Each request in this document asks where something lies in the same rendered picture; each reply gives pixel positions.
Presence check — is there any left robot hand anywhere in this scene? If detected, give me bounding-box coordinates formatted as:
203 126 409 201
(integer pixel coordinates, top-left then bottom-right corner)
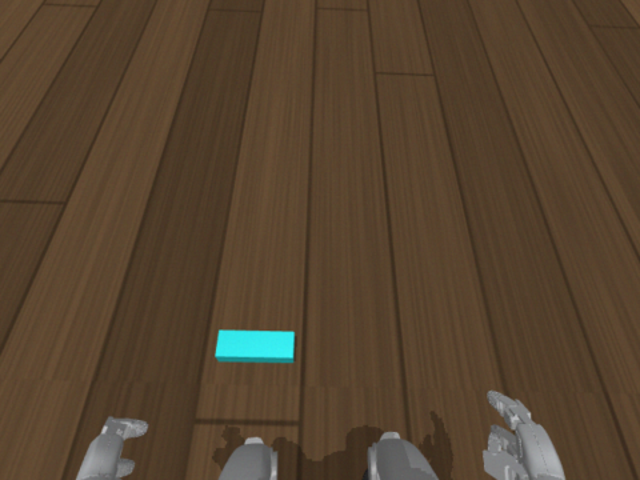
76 416 148 480

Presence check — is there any carton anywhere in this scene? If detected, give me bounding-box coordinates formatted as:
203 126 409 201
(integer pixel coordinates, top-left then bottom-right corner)
215 330 295 363

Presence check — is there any right robot hand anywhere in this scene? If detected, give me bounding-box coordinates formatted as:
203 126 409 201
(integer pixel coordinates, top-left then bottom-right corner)
483 390 566 480

